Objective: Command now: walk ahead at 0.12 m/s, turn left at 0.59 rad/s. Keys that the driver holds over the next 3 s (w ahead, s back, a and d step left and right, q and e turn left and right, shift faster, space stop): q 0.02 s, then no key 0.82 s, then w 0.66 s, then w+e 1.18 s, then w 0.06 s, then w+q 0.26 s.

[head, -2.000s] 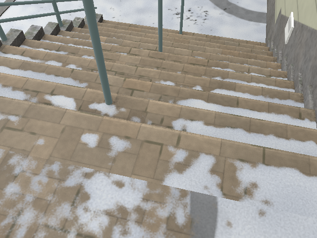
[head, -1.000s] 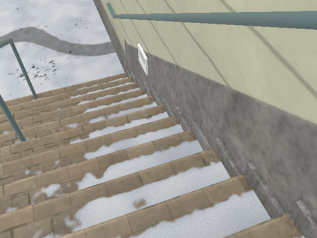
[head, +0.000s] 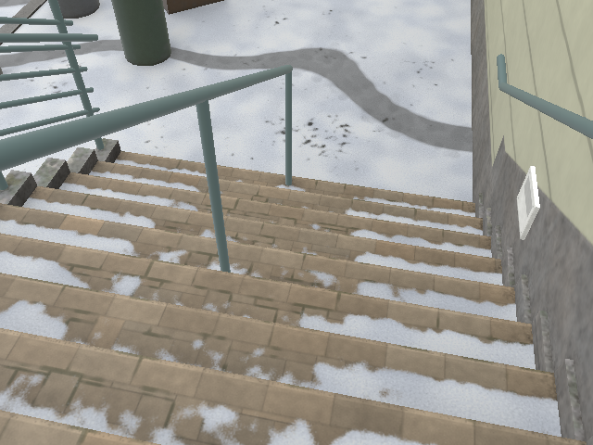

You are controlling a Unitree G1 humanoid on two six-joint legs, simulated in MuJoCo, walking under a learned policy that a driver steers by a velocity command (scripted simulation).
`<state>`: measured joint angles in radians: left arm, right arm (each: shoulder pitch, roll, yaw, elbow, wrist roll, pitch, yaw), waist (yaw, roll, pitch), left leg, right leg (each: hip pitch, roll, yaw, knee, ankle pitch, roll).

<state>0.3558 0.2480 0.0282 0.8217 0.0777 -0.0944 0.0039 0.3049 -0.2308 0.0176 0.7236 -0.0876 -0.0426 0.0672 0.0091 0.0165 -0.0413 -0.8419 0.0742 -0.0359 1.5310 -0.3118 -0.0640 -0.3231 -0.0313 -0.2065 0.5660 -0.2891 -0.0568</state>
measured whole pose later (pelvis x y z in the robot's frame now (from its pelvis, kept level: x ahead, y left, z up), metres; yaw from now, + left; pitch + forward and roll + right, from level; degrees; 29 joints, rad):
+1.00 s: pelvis +0.06 +0.03 +0.01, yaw +5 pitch -2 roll +0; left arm 0.34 0.17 0.03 0.99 0.01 0.02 0.01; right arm 0.23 -0.19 -0.03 1.06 -0.01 0.06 -0.02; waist 0.00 0.01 0.00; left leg -0.23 0.00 0.06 0.55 -0.36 0.04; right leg -0.09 0.00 -0.02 0.45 -0.35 -0.03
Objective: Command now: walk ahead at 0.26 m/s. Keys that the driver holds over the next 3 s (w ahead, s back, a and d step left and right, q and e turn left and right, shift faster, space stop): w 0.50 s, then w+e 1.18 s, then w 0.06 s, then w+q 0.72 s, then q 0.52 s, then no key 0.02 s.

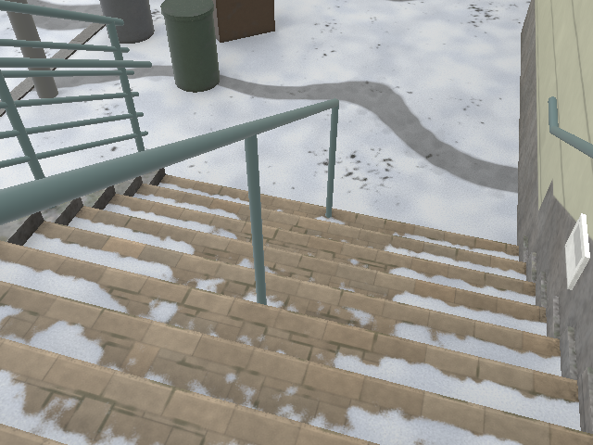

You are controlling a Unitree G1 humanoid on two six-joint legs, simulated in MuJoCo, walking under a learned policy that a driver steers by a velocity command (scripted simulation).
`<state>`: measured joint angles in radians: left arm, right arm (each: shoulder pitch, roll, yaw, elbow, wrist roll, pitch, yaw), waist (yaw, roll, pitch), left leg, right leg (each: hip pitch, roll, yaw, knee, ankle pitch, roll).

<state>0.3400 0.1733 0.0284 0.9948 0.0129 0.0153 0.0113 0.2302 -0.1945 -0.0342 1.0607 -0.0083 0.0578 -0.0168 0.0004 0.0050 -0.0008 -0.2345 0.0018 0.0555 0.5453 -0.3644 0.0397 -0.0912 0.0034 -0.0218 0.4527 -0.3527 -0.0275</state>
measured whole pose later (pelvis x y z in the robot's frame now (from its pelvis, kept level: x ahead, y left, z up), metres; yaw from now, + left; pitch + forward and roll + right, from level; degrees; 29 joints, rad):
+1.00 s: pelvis +0.45 -0.03 -0.29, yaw -12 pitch +3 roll -4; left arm 0.60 0.11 -0.06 1.03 0.09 -0.11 -0.03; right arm 0.06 -0.20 0.08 0.83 -0.11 -0.06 0.06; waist 0.16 0.06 -0.08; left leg -0.54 0.08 -0.03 0.51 0.26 0.02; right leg -0.34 0.18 0.10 1.22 -0.91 -0.06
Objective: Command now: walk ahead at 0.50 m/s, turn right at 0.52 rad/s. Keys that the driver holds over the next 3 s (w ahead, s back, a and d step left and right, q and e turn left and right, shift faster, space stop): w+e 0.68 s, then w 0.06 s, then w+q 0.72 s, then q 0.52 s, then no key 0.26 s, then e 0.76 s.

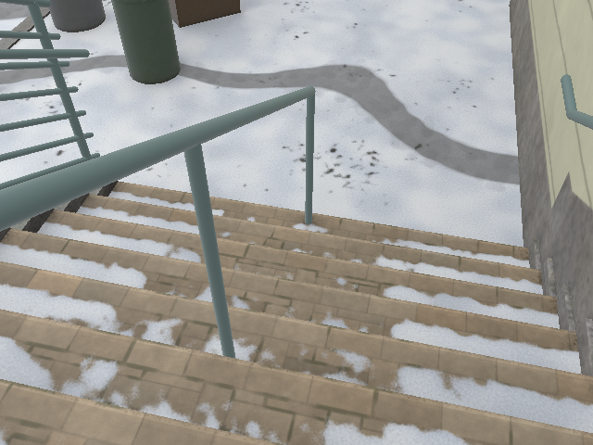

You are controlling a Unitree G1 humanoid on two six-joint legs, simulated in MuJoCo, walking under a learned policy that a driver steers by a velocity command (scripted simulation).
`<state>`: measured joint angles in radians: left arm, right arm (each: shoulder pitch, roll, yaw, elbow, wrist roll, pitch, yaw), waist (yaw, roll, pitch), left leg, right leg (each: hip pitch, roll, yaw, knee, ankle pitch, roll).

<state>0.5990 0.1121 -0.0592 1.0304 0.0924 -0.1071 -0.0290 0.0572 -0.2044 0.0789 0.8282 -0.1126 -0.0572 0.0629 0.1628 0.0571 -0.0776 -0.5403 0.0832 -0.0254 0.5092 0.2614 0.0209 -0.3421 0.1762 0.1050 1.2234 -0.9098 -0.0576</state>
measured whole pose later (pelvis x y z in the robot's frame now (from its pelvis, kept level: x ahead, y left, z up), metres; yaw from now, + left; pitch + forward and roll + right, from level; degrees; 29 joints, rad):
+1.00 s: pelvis +0.58 -0.10 -0.29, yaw -24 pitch +0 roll -5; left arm 0.52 0.16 -0.02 1.04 0.10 -0.11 -0.04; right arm 0.15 -0.24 -0.01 0.91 -0.11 -0.07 0.04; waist 0.05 0.06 0.01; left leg -0.56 0.11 -0.03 0.62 0.31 0.02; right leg -0.19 0.05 -0.11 0.96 -0.76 -0.01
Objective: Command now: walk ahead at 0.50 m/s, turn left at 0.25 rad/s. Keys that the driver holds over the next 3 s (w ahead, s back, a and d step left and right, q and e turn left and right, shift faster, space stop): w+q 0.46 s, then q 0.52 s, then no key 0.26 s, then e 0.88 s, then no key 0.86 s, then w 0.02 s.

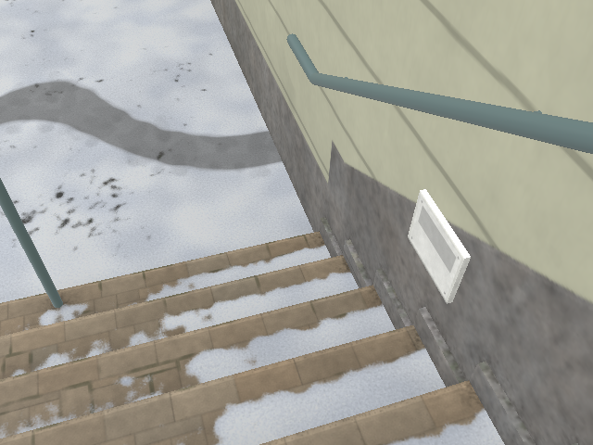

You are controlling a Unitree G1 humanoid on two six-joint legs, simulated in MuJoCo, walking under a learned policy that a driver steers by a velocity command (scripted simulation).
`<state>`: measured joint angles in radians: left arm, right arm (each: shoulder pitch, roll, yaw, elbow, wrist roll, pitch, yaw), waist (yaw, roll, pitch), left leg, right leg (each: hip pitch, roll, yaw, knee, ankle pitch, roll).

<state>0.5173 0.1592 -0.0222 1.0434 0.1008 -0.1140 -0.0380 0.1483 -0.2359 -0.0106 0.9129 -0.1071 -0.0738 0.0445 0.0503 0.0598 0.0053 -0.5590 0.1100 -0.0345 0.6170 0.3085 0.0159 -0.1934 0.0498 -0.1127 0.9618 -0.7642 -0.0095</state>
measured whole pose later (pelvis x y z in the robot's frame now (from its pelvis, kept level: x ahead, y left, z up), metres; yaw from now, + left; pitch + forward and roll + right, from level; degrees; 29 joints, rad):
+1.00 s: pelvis +0.44 +0.10 -0.27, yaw +35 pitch +3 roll +0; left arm 0.35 0.25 0.07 0.86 0.07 -0.10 0.05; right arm 0.20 -0.22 -0.05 0.74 -0.07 -0.04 0.04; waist 0.08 -0.01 -0.01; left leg -0.50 0.05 0.09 0.79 -0.25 0.04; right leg -0.29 -0.17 -0.32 0.71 -0.45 0.01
